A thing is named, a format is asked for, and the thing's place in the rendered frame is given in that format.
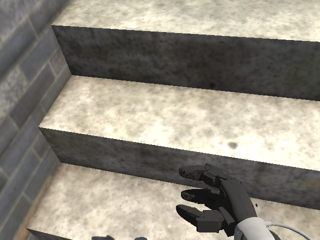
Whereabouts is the robot right hand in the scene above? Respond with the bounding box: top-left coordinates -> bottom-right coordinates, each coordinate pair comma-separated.
176,163 -> 258,237

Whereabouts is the robot right forearm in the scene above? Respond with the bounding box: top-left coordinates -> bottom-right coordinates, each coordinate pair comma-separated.
234,217 -> 281,240

